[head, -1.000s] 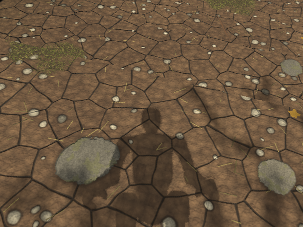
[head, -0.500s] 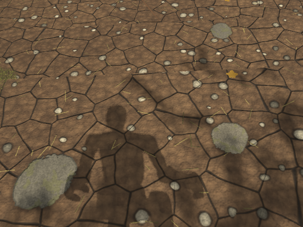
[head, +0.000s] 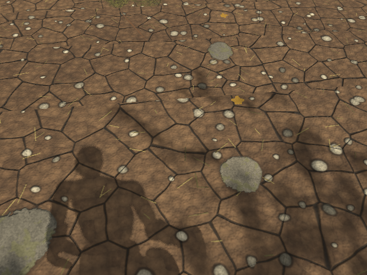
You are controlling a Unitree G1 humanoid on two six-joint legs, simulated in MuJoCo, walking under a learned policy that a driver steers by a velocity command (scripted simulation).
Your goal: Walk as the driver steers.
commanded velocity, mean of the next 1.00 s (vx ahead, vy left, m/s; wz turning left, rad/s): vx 0.12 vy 0.00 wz -0.02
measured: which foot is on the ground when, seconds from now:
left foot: down 0.00-1.00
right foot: down 0.00-0.86, up 0.88-1.00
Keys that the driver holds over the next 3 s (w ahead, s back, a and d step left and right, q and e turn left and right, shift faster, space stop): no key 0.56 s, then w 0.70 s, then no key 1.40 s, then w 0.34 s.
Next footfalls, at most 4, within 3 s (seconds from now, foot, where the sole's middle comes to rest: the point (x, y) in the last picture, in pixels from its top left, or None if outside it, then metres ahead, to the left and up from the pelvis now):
1.34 right None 0.45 -0.04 -0.78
1.76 left None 0.48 0.14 -0.78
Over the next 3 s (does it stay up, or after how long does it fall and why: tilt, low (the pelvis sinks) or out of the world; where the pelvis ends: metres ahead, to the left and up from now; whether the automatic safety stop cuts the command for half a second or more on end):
stays up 0.51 0.07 0.00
